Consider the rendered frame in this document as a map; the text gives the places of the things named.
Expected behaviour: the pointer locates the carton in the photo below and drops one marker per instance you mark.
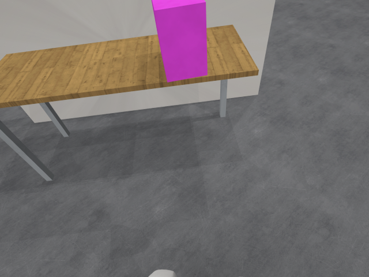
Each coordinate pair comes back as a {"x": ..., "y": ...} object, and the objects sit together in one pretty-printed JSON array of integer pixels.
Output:
[{"x": 181, "y": 29}]

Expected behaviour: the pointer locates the table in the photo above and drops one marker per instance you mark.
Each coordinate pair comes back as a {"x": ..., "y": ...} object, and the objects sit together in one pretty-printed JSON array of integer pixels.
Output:
[{"x": 103, "y": 68}]

